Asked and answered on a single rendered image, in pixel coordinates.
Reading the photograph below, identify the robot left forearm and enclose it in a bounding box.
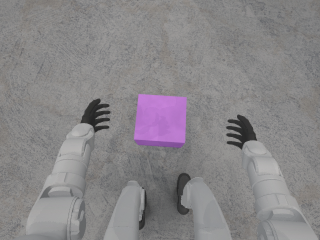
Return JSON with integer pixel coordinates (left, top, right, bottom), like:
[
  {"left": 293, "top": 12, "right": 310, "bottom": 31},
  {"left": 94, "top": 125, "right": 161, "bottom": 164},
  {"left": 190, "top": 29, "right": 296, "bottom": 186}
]
[{"left": 26, "top": 123, "right": 95, "bottom": 235}]

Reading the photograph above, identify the left robot hand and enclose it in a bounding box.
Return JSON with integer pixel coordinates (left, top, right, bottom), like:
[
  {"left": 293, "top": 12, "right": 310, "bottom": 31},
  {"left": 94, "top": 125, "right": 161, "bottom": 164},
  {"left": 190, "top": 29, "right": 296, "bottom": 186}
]
[{"left": 80, "top": 98, "right": 111, "bottom": 133}]

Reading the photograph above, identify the carton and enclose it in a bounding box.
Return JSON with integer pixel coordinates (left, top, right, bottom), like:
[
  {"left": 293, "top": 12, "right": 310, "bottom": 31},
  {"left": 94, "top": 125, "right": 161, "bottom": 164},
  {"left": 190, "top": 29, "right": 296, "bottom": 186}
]
[{"left": 134, "top": 94, "right": 187, "bottom": 148}]

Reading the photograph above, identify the robot left upper arm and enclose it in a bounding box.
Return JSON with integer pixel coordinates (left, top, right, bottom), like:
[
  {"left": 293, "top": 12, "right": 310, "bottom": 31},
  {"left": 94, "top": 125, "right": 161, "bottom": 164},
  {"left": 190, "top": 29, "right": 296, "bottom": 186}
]
[{"left": 12, "top": 196, "right": 86, "bottom": 240}]

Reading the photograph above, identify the robot thigh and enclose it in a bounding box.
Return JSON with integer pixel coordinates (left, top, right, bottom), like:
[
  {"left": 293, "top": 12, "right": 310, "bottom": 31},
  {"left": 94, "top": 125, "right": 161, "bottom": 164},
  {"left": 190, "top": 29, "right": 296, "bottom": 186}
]
[
  {"left": 184, "top": 182, "right": 233, "bottom": 240},
  {"left": 103, "top": 185, "right": 145, "bottom": 240}
]

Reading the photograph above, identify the right robot hand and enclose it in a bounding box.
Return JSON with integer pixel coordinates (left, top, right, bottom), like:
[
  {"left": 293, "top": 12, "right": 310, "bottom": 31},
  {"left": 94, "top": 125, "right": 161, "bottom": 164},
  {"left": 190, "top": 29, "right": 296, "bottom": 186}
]
[{"left": 226, "top": 114, "right": 257, "bottom": 150}]

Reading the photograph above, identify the right robot thigh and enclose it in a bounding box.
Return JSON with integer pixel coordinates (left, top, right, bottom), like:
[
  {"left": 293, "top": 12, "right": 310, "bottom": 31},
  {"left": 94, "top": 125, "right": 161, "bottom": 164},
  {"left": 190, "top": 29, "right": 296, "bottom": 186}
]
[{"left": 184, "top": 182, "right": 233, "bottom": 240}]

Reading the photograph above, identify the robot right upper arm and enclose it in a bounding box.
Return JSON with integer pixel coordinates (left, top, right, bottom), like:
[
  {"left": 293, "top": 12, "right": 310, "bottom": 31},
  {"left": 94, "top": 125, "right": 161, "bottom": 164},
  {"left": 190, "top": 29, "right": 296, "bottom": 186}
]
[{"left": 257, "top": 219, "right": 317, "bottom": 240}]

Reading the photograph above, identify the left robot thigh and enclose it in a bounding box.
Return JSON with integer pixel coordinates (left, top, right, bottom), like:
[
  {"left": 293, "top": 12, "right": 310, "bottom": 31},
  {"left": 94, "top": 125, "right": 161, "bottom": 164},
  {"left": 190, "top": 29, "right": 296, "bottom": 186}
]
[{"left": 103, "top": 185, "right": 145, "bottom": 240}]

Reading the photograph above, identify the robot right forearm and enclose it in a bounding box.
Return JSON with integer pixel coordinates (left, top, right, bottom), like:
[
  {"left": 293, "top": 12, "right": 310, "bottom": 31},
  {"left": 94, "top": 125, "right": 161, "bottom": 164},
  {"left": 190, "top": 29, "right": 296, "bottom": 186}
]
[{"left": 241, "top": 140, "right": 319, "bottom": 240}]

